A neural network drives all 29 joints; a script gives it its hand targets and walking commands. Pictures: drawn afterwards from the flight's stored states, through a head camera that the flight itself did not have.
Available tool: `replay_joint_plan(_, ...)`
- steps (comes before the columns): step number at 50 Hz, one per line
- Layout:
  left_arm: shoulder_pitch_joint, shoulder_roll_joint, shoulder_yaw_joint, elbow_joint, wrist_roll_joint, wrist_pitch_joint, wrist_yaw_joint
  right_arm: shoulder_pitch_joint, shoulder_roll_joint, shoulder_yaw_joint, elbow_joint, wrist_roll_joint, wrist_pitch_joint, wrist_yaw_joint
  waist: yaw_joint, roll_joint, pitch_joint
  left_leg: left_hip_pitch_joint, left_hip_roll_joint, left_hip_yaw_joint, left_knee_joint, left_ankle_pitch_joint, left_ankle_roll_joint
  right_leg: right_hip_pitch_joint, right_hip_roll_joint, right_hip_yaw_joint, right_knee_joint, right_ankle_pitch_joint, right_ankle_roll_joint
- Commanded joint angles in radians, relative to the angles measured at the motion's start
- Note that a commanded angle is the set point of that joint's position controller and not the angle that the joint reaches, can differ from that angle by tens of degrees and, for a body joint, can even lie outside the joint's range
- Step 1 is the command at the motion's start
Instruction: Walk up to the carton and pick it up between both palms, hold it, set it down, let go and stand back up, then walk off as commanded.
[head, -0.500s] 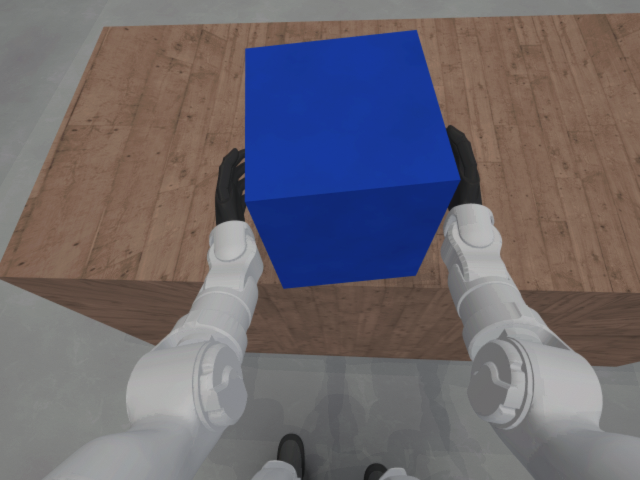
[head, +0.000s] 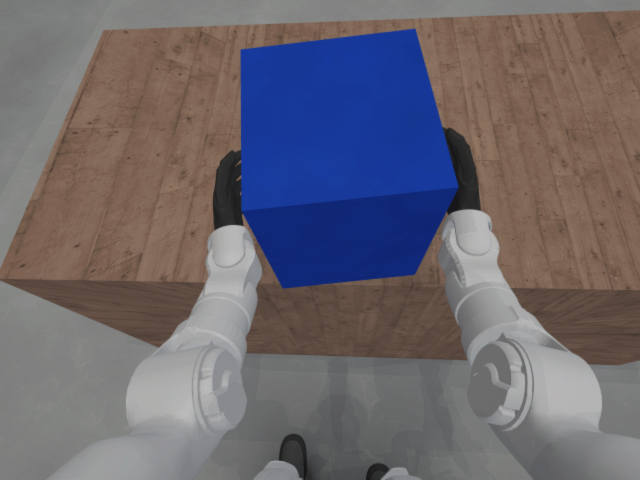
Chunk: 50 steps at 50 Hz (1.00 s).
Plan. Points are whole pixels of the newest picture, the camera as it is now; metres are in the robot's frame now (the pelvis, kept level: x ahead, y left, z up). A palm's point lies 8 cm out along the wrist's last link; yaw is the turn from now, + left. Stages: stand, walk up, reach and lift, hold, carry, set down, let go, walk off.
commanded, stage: reach and lift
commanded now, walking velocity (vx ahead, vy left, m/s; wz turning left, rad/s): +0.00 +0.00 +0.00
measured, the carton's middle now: (339, 177) +0.49 -0.01 +0.02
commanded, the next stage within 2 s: none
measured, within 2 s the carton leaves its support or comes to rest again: leaves its support in 1.48 s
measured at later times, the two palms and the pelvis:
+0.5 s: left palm (230, 219) +0.43 +0.14 +0.02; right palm (461, 200) +0.44 -0.15 +0.03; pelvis +0.00 +0.00 +0.00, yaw +0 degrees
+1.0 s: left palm (227, 226) +0.42 +0.14 +0.02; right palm (459, 203) +0.43 -0.15 +0.03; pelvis +0.01 +0.00 +0.00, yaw +0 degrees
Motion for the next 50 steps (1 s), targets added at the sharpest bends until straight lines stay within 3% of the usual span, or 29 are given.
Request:
replay_joint_plan(1,-0.504,-0.623,-0.23,0.02,0.187,-0.082,-0.134,-0.41,0.579,0.327,0.217,-0.241,-0.107,0.109,0.095,-0.017,-0.797,0.485,0.028,0.078,0.112,0.407,0.027,0.339,-0.02,-0.104,-0.059,0.934,0.106)
replay_joint_plan(5,-0.483,-0.617,-0.209,0.063,0.198,-0.098,-0.145,-0.409,0.542,0.338,0.21,-0.232,-0.14,0.113,0.078,-0.066,-0.786,0.327,0.005,0.072,0.079,0.275,0.037,0.474,-0.032,-0.081,-0.032,0.992,0.118)
replay_joint_plan(8,-0.482,-0.619,-0.242,0.039,0.18,-0.115,-0.136,-0.388,0.551,0.369,0.26,-0.228,-0.157,0.111,0.091,-0.019,-0.81,0.382,0.016,0.075,0.089,0.358,0.028,0.432,-0.031,-0.094,-0.03,1.022,0.119)
replay_joint_plan(9,-0.47,-0.638,-0.282,0.033,0.147,-0.115,-0.138,-0.391,0.536,0.372,0.27,-0.219,-0.164,0.11,0.063,-0.045,-0.841,0.352,0.011,0.069,0.102,0.341,0.022,0.438,-0.024,-0.095,-0.019,1.045,0.117)
replay_joint_plan(11,-0.483,-0.615,-0.263,0.037,0.167,-0.123,-0.144,-0.411,0.552,0.378,0.262,-0.225,-0.177,0.105,0.08,-0.049,-0.831,0.35,0.013,0.062,0.083,0.327,0.029,0.452,-0.033,-0.086,-0.023,1.047,0.125)
replay_joint_plan(12,-0.496,-0.624,-0.253,0.047,0.18,-0.125,-0.15,-0.395,0.556,0.37,0.263,-0.228,-0.18,0.103,0.057,-0.042,-0.806,0.336,0.005,0.068,0.078,0.301,0.027,0.454,-0.028,-0.093,-0.028,1.041,0.121)
replay_joint_plan(16,-0.489,-0.633,-0.273,0.046,0.146,-0.122,-0.145,-0.396,0.54,0.412,0.25,-0.205,-0.187,0.104,0.084,-0.05,-0.86,0.356,0.014,0.062,0.093,0.321,0.027,0.443,-0.02,-0.085,-0.032,1.007,0.113)
replay_joint_plan(17,-0.493,-0.659,-0.297,0.016,0.136,-0.127,-0.143,-0.395,0.546,0.426,0.267,-0.178,-0.194,0.106,0.088,-0.016,-0.846,0.336,0.009,0.069,0.106,0.334,0.023,0.44,-0.016,-0.086,-0.018,1.036,0.11)
replay_joint_plan(19,-0.499,-0.646,-0.313,0.003,0.14,-0.139,-0.145,-0.39,0.545,0.415,0.284,-0.188,-0.207,0.096,0.046,-0.038,-0.877,0.369,0.015,0.04,0.09,0.351,0.018,0.438,-0.008,-0.089,-0.028,1.035,0.114)
replay_joint_plan(21,-0.483,-0.648,-0.31,0.026,0.124,-0.129,-0.147,-0.413,0.539,0.463,0.263,-0.166,-0.202,0.101,0.087,-0.042,-0.845,0.317,0.01,0.059,0.103,0.34,0.025,0.478,-0.023,-0.075,-0.005,1.092,0.129)
replay_joint_plan(22,-0.504,-0.643,-0.311,0.032,0.137,-0.128,-0.148,-0.41,0.565,0.454,0.263,-0.183,-0.202,0.098,0.058,-0.033,-0.885,0.324,0.008,0.053,0.099,0.32,0.026,0.466,-0.013,-0.071,-0.001,1.078,0.121)
replay_joint_plan(23,-0.461,-0.643,-0.322,0.034,0.106,-0.125,-0.154,-0.41,0.56,0.488,0.192,-0.153,-0.211,0.084,0.066,-0.059,-0.886,0.311,0.004,0.049,0.098,0.31,0.027,0.507,-0.023,-0.07,-0.01,1.111,0.131)
replay_joint_plan(25,-0.464,-0.677,-0.332,0.028,0.092,-0.126,-0.152,-0.405,0.559,0.494,0.232,-0.148,-0.211,0.087,0.065,-0.039,-0.903,0.354,0.021,0.037,0.096,0.373,0.027,0.446,-0.026,-0.067,-0.003,1.154,0.146)
replay_joint_plan(27,-0.513,-0.676,-0.348,-0.007,0.097,-0.126,-0.154,-0.419,0.566,0.473,0.201,-0.169,-0.215,0.083,0.014,-0.043,-0.925,0.396,0.014,0.039,0.101,0.359,0.021,0.441,-0.012,-0.073,-0.031,1.078,0.128)
replay_joint_plan(28,-0.503,-0.681,-0.347,-0.013,0.092,-0.125,-0.153,-0.386,0.58,0.512,0.203,-0.141,-0.222,0.072,0.044,-0.018,-0.891,0.41,0.016,0.036,0.114,0.378,0.015,0.443,-0.018,-0.067,-0.028,1.105,0.126)
replay_joint_plan(33,-0.503,-0.691,-0.369,-0.036,0.057,-0.123,-0.149,-0.401,0.586,0.547,0.183,-0.11,-0.212,0.064,0.032,-0.039,-0.933,0.417,0.02,0.02,0.116,0.394,0.018,0.436,-0.01,-0.062,-0.02,1.134,0.143)
replay_joint_plan(34,-0.461,-0.657,-0.351,-0.007,0.063,-0.119,-0.162,-0.364,0.607,0.567,0.15,-0.112,-0.206,0.05,0.046,-0.059,-0.9,0.4,0.011,0.024,0.104,0.358,0.026,0.493,-0.044,-0.04,-0.034,1.183,0.159)
replay_joint_plan(36,-0.5,-0.669,-0.378,-0.074,0.055,-0.118,-0.154,-0.382,0.604,0.567,0.206,-0.104,-0.208,0.049,0.021,-0.032,-0.941,0.377,0.012,0.016,0.093,0.379,0.011,0.538,-0.022,-0.043,-0.014,1.198,0.155)
replay_joint_plan(37,-0.498,-0.664,-0.37,-0.053,0.063,-0.112,-0.157,-0.399,0.613,0.584,0.198,-0.097,-0.203,0.045,0.043,-0.037,-0.91,0.39,0.017,0.018,0.094,0.386,0.012,0.548,-0.031,-0.046,-0.025,1.191,0.161)
replay_joint_plan(38,-0.503,-0.702,-0.404,-0.063,0.059,-0.1,-0.152,-0.392,0.574,0.565,0.176,-0.086,-0.21,0.052,0.012,-0.001,-0.926,0.447,0.026,0.004,0.097,0.43,-0.002,0.475,-0.008,-0.069,-0.032,1.139,0.146)
replay_joint_plan(41,-0.419,-0.717,-0.42,-0.083,0.031,-0.088,-0.149,-0.382,0.609,0.633,0.147,-0.042,-0.19,0.036,0.046,-0.015,-0.926,0.512,0.023,-0.014,0.119,0.508,0.001,0.46,-0.004,-0.07,-0.045,1.177,0.15)
replay_joint_plan(42,-0.452,-0.717,-0.438,-0.106,0.013,-0.091,-0.152,-0.372,0.619,0.633,0.158,-0.047,-0.186,0.034,0.04,0.01,-0.951,0.561,0.027,-0.018,0.131,0.525,0.008,0.374,-0.007,-0.064,-0.047,1.176,0.157)
replay_joint_plan(43,-0.458,-0.683,-0.443,-0.084,-0.004,-0.085,-0.151,-0.372,0.605,0.616,0.183,-0.073,-0.18,0.026,0.017,-0.024,-0.967,0.536,0.025,-0.024,0.133,0.507,0.01,0.367,-0.008,-0.074,-0.044,1.153,0.145)
replay_joint_plan(45,-0.409,-0.681,-0.446,-0.114,-0.002,-0.073,-0.158,-0.339,0.652,0.681,0.066,-0.015,-0.183,0.017,0.028,-0.027,-0.98,0.534,0.011,-0.008,0.146,0.532,0.006,0.486,-0.011,-0.056,-0.048,1.25,0.147)
replay_joint_plan(46,-0.467,-0.671,-0.45,-0.141,-0.013,-0.069,-0.154,-0.348,0.625,0.647,0.109,-0.022,-0.17,0.009,-0.016,-0.017,-0.942,0.529,0.017,-0.03,0.122,0.491,0.001,0.48,-0.023,-0.06,-0.05,1.274,0.163)
replay_joint_plan(47,-0.468,-0.663,-0.458,-0.116,-0.02,-0.068,-0.162,-0.372,0.646,0.675,0.077,-0.02,-0.169,0.006,0.018,-0.023,-0.943,0.509,0.006,-0.022,0.128,0.502,0.005,0.507,-0.024,-0.046,-0.045,1.278,0.164)
replay_joint_plan(48,-0.446,-0.655,-0.463,-0.157,-0.05,-0.067,-0.166,-0.371,0.662,0.689,0.0,0.009,-0.166,-0.008,0.003,-0.065,-0.946,0.514,0.008,-0.033,0.129,0.494,0.004,0.542,-0.04,-0.046,-0.052,1.323,0.18)
replay_joint_plan(49,-0.46,-0.668,-0.452,-0.151,-0.036,-0.061,-0.163,-0.371,0.653,0.701,0.045,-0.025,-0.158,0.0,0.02,-0.025,-0.949,0.529,0.02,-0.045,0.119,0.5,0.004,0.487,-0.043,-0.046,-0.039,1.299,0.189)
replay_joint_plan(50,-0.474,-0.684,-0.501,-0.189,-0.062,-0.054,-0.16,-0.355,0.654,0.708,0.01,0.001,-0.155,-0.004,0.002,0.001,-0.96,0.601,0.032,-0.065,0.134,0.539,-0.002,0.427,-0.039,-0.056,-0.048,1.246,0.184)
